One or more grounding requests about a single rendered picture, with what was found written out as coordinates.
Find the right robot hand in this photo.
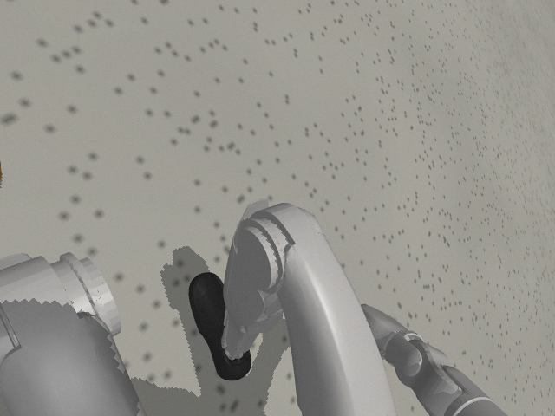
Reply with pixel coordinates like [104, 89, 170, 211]
[361, 304, 407, 360]

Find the right robot foot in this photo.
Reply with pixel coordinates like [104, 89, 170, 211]
[189, 272, 251, 380]

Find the right robot arm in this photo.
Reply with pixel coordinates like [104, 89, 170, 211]
[385, 330, 507, 416]

